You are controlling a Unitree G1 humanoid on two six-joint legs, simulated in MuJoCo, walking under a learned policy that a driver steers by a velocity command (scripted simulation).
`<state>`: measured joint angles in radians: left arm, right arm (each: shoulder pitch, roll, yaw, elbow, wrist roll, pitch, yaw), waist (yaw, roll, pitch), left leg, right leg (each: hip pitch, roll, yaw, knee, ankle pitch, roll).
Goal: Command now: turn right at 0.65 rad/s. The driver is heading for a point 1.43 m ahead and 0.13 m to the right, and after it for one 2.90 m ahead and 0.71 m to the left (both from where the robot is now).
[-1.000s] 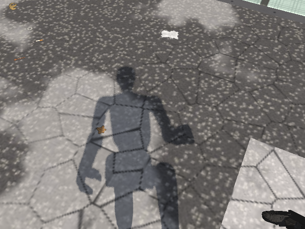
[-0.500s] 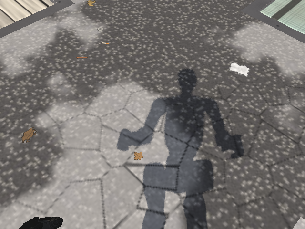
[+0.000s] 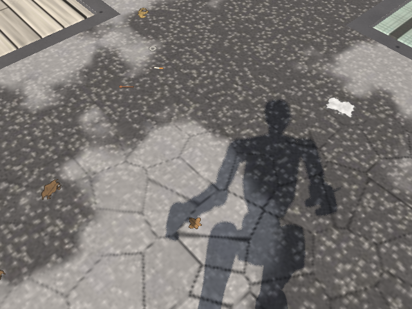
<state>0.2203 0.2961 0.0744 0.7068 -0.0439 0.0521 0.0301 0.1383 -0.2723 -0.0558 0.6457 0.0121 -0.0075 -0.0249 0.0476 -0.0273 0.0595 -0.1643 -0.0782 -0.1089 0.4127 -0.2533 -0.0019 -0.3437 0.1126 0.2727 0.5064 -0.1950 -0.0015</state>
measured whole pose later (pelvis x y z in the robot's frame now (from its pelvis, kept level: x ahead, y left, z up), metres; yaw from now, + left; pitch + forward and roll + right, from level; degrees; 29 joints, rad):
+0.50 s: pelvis +0.00 -0.05 -0.01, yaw -19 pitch +2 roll +0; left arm 0.09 0.26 0.04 0.58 0.02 0.03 -0.01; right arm 0.21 -0.34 -0.07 0.76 0.02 0.01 0.00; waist -0.04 0.04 0.06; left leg -0.37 0.08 0.03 1.00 -0.60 -0.06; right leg -0.36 0.00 -0.06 0.58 -0.27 -0.05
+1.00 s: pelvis +0.02 -0.02 -0.01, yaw +3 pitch +2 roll -2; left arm 0.09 0.33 0.10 0.73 0.01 0.03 0.01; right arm 0.20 -0.32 -0.09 0.58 0.00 0.06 0.01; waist -0.01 -0.03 0.08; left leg -0.36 0.03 0.06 0.66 -0.34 0.05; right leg -0.38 -0.12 -0.17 0.95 -0.54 0.07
